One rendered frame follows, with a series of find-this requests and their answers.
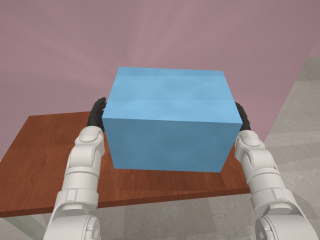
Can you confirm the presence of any robot left hand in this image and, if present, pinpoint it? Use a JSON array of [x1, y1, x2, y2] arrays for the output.
[[86, 97, 107, 132]]

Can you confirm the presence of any robot left upper arm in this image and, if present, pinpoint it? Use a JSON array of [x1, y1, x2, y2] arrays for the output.
[[45, 214, 101, 240]]

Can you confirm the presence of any robot right forearm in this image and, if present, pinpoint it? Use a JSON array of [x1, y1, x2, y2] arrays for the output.
[[234, 130, 319, 240]]

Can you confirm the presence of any table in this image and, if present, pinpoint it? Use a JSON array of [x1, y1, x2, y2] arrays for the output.
[[0, 111, 251, 240]]

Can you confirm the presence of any robot right hand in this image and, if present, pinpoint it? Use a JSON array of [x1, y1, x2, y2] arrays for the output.
[[235, 102, 251, 131]]

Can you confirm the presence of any robot left forearm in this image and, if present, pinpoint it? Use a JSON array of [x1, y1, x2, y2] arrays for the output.
[[43, 126, 105, 240]]

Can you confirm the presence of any robot right upper arm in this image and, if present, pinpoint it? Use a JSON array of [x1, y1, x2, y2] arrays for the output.
[[255, 214, 317, 240]]

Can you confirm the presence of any carton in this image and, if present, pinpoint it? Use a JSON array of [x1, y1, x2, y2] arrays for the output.
[[102, 67, 243, 173]]

